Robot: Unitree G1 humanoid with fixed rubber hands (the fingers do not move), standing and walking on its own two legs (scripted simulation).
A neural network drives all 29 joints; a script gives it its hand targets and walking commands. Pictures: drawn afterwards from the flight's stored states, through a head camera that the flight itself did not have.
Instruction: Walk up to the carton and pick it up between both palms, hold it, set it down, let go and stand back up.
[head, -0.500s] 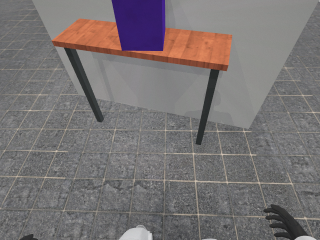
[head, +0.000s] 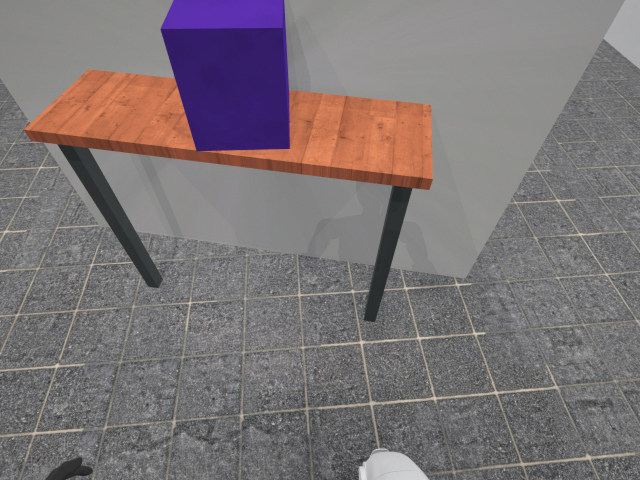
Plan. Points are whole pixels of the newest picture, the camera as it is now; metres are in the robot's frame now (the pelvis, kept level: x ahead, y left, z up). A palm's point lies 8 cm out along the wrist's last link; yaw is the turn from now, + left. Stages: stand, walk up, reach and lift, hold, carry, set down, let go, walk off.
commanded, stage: walk up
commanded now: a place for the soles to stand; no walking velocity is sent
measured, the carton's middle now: (238, 69) +0.86 +0.11 +0.07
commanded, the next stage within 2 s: none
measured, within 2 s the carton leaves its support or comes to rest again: neither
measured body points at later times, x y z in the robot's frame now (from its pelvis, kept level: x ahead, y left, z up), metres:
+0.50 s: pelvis +0.12 +0.10 -0.03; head +0.13 +0.07 +0.42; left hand +0.24 +0.45 -0.06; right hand +0.21 -0.23 -0.13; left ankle +0.19 +0.19 -0.74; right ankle +0.11 -0.09 -0.71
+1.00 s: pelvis +0.22 +0.15 -0.02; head +0.24 +0.12 +0.42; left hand +0.35 +0.50 -0.06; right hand +0.30 -0.18 -0.13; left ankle +0.24 +0.26 -0.69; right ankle +0.24 -0.02 -0.74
